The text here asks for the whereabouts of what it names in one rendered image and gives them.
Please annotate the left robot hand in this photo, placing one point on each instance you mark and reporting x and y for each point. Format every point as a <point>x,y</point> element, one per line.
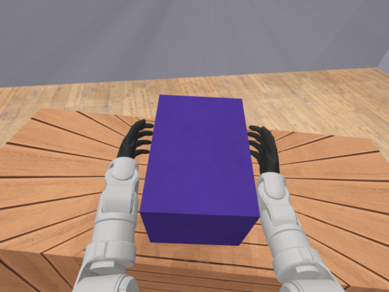
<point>130,143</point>

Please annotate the carton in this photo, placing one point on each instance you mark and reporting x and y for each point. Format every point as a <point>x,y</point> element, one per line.
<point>199,185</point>

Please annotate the right robot forearm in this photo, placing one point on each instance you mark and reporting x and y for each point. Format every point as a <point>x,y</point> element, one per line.
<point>293,256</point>

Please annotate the pedestal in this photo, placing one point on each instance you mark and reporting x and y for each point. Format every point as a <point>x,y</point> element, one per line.
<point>52,173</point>

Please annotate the left robot forearm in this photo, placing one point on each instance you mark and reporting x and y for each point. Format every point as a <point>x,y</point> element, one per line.
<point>112,248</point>

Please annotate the robot left upper arm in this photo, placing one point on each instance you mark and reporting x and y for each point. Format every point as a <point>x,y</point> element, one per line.
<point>109,283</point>

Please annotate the robot right upper arm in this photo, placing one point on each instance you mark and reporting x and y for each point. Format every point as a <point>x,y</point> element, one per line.
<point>311,286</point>

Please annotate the right robot hand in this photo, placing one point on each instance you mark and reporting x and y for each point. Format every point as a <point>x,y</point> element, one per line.
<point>268,155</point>

